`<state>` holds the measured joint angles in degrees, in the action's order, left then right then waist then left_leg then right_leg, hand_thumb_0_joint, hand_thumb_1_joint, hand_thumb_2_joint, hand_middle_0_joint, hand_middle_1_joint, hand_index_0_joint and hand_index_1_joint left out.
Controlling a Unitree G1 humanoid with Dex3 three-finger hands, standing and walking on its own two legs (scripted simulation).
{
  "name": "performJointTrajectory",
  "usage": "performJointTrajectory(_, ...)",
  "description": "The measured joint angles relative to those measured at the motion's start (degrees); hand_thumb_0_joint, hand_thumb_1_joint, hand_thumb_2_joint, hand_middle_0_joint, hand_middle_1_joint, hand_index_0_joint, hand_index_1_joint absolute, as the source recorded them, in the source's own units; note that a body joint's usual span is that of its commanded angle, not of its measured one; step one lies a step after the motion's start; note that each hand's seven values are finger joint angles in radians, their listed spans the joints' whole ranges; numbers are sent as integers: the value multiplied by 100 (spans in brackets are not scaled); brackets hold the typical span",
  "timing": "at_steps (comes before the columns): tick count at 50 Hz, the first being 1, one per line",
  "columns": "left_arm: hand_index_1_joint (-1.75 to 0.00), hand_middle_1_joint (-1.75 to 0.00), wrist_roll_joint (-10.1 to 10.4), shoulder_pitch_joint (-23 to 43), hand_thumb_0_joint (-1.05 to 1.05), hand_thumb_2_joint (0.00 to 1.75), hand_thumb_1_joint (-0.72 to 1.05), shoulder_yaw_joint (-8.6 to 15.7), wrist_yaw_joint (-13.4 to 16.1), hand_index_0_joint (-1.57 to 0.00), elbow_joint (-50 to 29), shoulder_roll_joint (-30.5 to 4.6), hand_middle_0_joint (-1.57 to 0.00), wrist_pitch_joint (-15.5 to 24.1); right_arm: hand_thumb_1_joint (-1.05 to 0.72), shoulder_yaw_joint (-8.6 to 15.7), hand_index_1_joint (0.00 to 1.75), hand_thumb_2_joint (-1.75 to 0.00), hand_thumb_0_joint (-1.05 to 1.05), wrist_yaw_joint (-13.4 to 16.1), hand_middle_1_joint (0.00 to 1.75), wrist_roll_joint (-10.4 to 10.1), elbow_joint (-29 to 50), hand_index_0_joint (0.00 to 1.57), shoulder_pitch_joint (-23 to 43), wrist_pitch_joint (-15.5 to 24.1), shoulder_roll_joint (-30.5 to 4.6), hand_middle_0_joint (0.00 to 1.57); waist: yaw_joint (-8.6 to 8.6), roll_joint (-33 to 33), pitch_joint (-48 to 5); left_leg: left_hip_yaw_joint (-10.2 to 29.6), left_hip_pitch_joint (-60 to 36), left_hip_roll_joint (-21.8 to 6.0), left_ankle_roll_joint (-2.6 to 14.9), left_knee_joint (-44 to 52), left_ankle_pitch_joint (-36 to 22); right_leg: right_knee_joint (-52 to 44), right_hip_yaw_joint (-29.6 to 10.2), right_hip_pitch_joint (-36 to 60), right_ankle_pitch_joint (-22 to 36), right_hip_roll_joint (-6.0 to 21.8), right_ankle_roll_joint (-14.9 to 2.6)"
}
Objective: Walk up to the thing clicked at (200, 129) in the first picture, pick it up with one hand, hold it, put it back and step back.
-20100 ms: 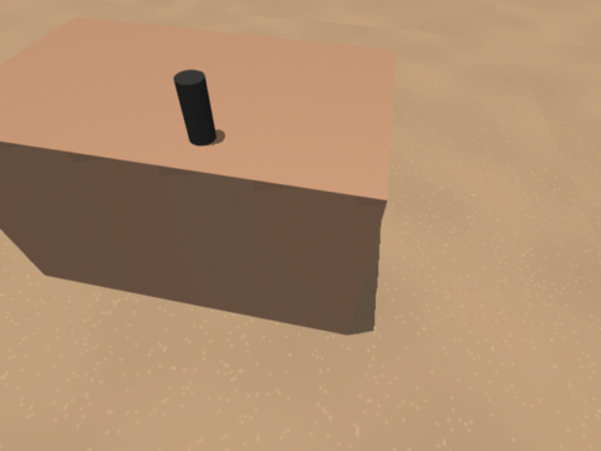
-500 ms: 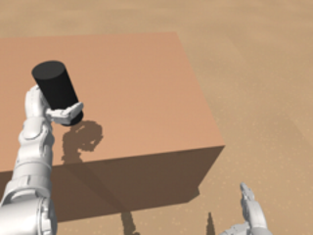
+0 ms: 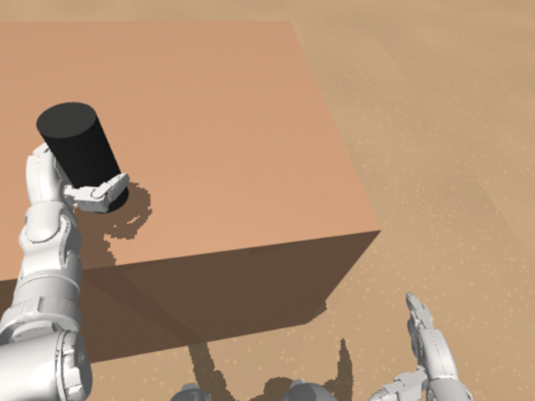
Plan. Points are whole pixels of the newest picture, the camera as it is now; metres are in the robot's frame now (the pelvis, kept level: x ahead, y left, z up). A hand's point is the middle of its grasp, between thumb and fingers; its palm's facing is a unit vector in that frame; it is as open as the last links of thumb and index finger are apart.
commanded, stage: lower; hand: left
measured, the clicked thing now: (89, 163) +0.45 +0.21 +0.09
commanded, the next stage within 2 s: loosen in 0.70 s
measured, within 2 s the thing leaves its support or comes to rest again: rests again in 0.54 s
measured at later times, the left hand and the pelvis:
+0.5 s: hand (102, 183) +0.45 +0.21 +0.04, palm faces +0.19 -0.98 +0.01, open 9.5 cm; pelvis +0.00 +0.00 -0.02, yaw +0 degrees
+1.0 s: hand (103, 187) +0.45 +0.22 +0.03, palm faces +0.19 -0.98 +0.02, open 9.6 cm; pelvis +0.00 +0.00 -0.03, yaw +0 degrees
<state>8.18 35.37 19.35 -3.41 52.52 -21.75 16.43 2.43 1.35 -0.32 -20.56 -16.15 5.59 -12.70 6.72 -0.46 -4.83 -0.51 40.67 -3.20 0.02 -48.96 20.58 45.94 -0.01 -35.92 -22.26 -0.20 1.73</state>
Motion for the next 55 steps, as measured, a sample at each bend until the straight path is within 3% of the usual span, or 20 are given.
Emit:
performJointTrajectory(44,-107,-108,-92,93,0,115,-38,152,-127,-78,237,-36,-75,629,51,-91,5,-6,-1,-238,5,126,1399,5,-542,-437,-36,5,105,-10,-161,119,1065,3,6,-953,374,938,84,-1011,-408,-1,6)
performJointTrajectory(48,-101,-102,-80,111,-1,107,-36,162,-121,-81,253,-38,-78,621,51,-91,5,-6,-1,-254,5,128,1487,5,-579,-456,-46,5,101,0,-178,126,1103,8,2,-994,389,987,90,-1049,-430,4,2)
performJointTrajectory(55,-88,-89,-62,128,-1,78,-39,181,-121,-87,230,-51,-85,618,51,-89,6,-5,-1,-252,5,110,1582,5,-643,-517,-68,5,102,-14,-185,116,1128,11,6,-1014,398,1026,78,-1086,-446,8,5)
